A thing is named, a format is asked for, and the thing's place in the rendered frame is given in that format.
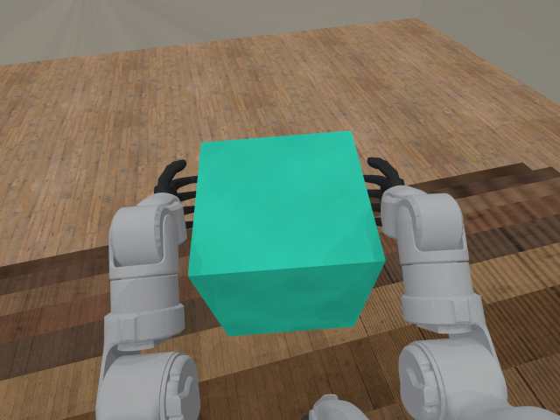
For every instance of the robot right hand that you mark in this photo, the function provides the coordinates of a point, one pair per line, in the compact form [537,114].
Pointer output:
[391,179]

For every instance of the right robot thigh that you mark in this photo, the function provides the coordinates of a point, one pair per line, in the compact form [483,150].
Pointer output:
[336,410]

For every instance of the right robot shin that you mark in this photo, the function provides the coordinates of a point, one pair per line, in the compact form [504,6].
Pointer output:
[325,398]

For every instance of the left robot forearm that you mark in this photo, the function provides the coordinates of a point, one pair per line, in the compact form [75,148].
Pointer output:
[143,248]

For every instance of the robot left upper arm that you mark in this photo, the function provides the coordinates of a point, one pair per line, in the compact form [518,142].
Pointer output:
[151,386]

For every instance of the robot left hand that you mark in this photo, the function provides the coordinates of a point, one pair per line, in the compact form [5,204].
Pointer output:
[167,185]

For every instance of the carton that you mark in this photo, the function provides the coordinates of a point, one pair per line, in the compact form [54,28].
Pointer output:
[284,237]

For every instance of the right robot forearm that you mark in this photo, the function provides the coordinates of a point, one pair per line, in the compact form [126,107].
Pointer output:
[430,234]

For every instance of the robot right upper arm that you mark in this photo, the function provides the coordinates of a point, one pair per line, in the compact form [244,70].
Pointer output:
[457,379]

